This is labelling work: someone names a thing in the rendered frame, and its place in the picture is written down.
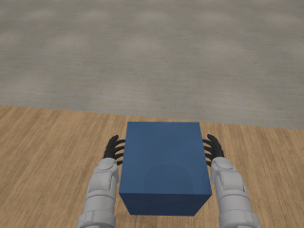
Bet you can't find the left robot forearm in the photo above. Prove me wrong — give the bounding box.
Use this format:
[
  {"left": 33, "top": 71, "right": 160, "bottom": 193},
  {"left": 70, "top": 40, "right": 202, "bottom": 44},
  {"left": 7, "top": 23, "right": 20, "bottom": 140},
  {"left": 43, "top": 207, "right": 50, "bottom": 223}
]
[{"left": 76, "top": 158, "right": 120, "bottom": 228}]

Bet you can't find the carton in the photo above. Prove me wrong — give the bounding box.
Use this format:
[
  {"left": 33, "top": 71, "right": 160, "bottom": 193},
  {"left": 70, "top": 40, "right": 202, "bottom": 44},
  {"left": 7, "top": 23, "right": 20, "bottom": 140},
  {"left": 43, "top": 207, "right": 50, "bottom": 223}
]
[{"left": 119, "top": 122, "right": 213, "bottom": 217}]

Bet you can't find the robot right hand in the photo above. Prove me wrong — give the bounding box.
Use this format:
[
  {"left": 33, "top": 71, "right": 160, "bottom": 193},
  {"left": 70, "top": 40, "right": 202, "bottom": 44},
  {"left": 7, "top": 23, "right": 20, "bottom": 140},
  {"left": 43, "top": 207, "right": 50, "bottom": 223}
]
[{"left": 202, "top": 134, "right": 225, "bottom": 167}]

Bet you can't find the robot left hand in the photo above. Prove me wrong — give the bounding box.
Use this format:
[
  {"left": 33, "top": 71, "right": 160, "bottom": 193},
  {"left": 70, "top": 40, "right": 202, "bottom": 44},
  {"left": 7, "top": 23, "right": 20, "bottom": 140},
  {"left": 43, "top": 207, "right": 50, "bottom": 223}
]
[{"left": 103, "top": 135, "right": 125, "bottom": 165}]

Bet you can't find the right robot forearm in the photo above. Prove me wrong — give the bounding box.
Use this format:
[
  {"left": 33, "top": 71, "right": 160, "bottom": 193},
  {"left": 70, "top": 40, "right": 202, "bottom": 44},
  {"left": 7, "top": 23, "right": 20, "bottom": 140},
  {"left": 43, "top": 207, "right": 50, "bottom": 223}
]
[{"left": 210, "top": 157, "right": 262, "bottom": 228}]

